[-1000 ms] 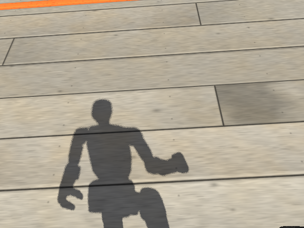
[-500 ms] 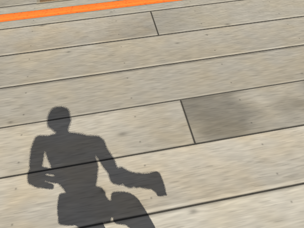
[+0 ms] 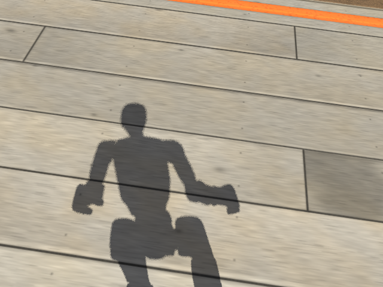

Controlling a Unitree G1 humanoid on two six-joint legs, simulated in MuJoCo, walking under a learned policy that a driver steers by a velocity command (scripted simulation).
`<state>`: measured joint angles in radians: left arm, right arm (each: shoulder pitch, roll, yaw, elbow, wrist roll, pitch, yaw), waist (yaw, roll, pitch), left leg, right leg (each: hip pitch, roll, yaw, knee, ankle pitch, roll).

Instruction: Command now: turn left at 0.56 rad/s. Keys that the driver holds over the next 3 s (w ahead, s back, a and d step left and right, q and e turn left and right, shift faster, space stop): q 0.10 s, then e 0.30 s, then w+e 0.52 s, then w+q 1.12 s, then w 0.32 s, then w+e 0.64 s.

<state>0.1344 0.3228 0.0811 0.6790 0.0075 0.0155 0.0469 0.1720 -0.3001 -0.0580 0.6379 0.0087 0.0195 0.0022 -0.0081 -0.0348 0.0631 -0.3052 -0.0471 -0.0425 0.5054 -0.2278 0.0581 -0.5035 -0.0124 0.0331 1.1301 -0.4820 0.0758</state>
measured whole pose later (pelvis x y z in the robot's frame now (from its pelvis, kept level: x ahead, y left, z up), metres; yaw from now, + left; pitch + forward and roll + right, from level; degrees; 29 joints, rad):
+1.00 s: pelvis +0.18 -0.14 -0.01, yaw -16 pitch +2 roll +1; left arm 0.18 0.29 0.04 0.57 -0.02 -0.04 -0.03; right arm 0.32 -0.33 -0.06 0.77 0.03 -0.09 0.01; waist -0.05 0.02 0.04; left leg -0.37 0.07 -0.01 1.19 -0.41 -0.02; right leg -0.42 0.04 -0.03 0.63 -0.25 -0.07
